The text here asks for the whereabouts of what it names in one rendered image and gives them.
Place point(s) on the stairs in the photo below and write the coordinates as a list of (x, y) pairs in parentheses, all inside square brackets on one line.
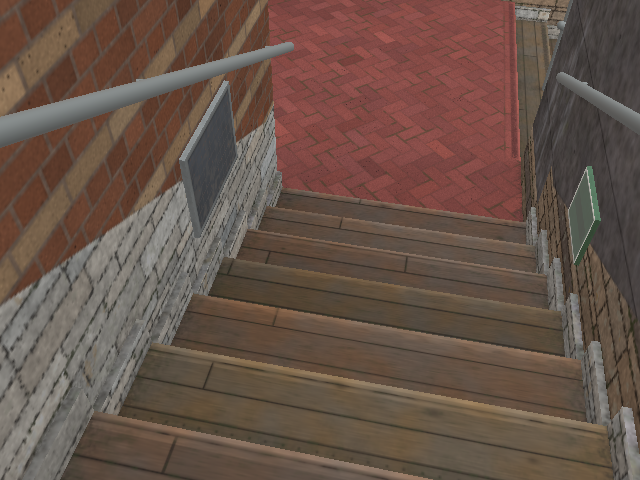
[(534, 53), (354, 339)]

